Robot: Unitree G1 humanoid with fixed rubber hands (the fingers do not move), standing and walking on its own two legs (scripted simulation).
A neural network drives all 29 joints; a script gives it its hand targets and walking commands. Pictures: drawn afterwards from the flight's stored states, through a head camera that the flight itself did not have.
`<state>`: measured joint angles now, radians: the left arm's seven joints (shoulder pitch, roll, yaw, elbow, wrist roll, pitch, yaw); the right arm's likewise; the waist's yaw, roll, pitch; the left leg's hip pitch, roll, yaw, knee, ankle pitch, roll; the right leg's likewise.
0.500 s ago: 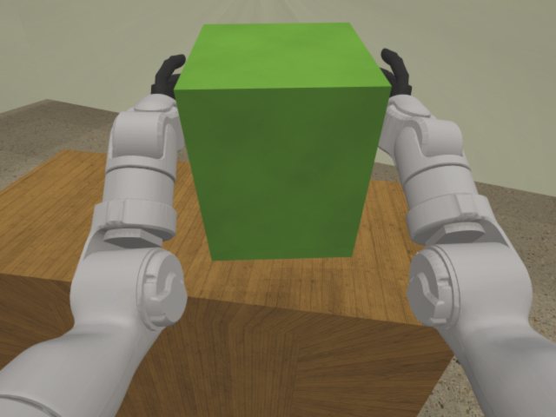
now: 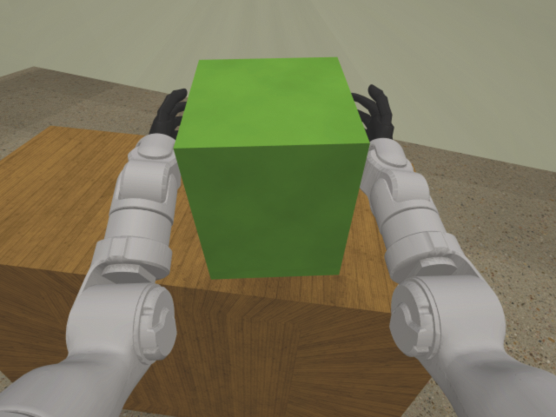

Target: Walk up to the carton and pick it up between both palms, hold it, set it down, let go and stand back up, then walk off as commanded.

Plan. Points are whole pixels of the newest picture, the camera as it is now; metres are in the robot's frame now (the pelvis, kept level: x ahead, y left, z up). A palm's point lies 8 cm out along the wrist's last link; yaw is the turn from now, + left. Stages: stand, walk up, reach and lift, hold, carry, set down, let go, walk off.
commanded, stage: set down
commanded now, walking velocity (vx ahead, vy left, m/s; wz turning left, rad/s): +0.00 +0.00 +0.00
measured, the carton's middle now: (272, 171) +0.41 +0.01 +0.20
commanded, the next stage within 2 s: none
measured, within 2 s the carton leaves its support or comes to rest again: neither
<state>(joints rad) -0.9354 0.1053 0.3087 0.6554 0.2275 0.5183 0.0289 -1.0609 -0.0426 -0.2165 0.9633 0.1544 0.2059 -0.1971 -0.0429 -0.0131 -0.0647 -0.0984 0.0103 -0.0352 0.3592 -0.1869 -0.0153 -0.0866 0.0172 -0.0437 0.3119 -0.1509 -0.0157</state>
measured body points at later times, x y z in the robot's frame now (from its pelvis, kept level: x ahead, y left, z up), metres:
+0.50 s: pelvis +0.00 +0.00 +0.00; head -0.03 +0.01 +0.45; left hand +0.44 +0.16 +0.21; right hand +0.44 -0.13 +0.22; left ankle +0.01 +0.12 -0.75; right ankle +0.02 -0.11 -0.75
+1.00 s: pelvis +0.00 +0.00 +0.00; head -0.03 +0.01 +0.45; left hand +0.43 +0.17 +0.19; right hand +0.43 -0.13 +0.21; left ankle +0.01 +0.12 -0.75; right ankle +0.02 -0.11 -0.75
